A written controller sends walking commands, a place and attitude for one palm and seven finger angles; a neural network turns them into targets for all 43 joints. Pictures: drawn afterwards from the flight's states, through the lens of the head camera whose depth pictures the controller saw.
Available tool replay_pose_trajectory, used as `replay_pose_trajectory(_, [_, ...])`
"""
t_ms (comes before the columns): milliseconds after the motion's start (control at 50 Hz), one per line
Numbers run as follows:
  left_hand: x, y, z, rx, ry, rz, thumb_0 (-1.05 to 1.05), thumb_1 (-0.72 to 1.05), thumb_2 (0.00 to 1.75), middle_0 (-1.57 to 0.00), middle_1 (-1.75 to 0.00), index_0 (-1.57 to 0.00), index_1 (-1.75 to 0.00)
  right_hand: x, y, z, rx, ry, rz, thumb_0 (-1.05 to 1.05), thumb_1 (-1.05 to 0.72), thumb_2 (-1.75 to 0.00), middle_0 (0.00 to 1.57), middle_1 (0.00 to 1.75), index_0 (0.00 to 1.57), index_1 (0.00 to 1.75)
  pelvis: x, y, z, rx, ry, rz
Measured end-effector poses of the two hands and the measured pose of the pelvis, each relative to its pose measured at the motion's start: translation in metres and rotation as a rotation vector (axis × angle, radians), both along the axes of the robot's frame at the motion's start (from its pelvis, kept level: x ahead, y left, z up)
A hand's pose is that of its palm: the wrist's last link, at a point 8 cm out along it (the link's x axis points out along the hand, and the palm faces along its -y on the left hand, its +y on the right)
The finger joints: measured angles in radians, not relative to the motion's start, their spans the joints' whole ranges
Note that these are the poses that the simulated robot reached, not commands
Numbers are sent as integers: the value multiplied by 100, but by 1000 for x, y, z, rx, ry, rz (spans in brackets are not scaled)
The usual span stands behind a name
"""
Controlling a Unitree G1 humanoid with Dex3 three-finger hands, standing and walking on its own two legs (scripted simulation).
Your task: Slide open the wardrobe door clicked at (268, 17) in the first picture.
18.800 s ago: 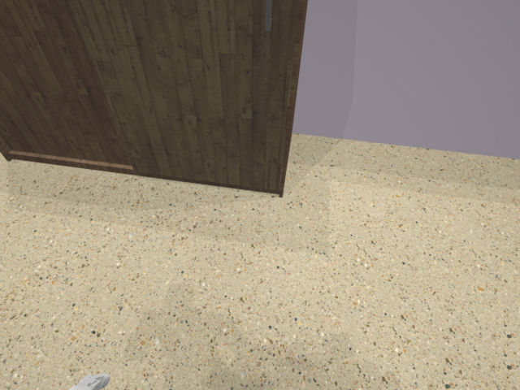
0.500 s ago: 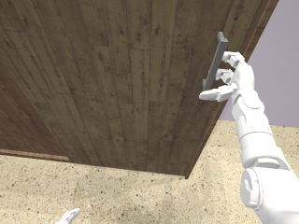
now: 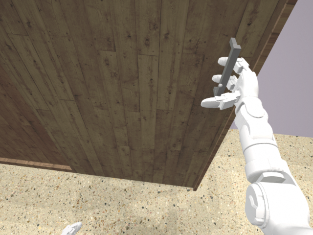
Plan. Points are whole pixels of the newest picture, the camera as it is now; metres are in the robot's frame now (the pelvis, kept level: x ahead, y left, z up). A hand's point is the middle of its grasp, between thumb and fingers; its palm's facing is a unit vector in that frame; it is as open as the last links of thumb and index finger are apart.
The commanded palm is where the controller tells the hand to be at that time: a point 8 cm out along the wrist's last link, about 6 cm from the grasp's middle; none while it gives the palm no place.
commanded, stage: slide the fingers in behind the handle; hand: right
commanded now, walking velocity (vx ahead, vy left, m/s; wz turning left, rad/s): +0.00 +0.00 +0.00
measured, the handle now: (224, 73) +0.51 -0.12 +0.17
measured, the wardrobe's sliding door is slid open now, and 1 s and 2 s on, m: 0.00 0.00 0.00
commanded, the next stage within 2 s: grip the handle and tug to test in 0.50 s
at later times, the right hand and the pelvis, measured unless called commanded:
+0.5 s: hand (219, 86) +0.45 -0.10 +0.17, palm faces -0.01 +1.00 +0.02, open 14.0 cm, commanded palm +0.43 -0.15 +0.17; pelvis +0.00 +0.00 +0.00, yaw +0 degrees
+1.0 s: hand (216, 85) +0.45 -0.09 +0.17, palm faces +0.00 +1.00 +0.01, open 10.2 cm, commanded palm +0.42 -0.14 +0.17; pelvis +0.00 +0.00 +0.00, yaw +0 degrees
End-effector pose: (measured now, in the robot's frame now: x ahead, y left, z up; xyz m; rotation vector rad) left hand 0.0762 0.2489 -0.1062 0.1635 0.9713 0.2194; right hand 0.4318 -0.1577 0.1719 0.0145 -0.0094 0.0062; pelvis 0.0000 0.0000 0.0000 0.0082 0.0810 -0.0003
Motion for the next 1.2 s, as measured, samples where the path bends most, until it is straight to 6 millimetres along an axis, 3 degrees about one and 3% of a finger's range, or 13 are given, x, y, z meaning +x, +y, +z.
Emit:
replay_pose_trajectory(240, [16, -3, 4, 0, -38, -24, 1, 90, 89, -20, -30, -20, -30, 0, 7, 1, 10, 6, -6, -2, 50, -29, 30, 120, 30, 120, -1, 1, 0, -2, -2, -2])
replay_pose_trajectory(720, [-7, -4, -1, 3, 14, 1, 1, 90, 89, -20, -30, -20, -30, 0, 2, 1, 1, -2, 7, -2, 46, -31, 31, 120, 31, 121, -4, -4, 0, 1, -2, -2])
replay_pose_trajectory(880, [-7, -6, -1, -3, 10, 0, 1, 90, 89, -20, -30, -20, -30, -2, 9, 1, 1, -2, 8, -1, 22, -42, 33, 124, 33, 125, -4, -5, 0, 0, -4, 1])
replay_pose_trajectory(1200, [4, -7, -1, -9, -4, -22, 1, 90, 89, -20, -30, -20, -30, -1, 9, 2, -11, 4, -12, 0, -50, -72, 38, 134, 39, 135, -2, -2, 0, -1, -5, -8])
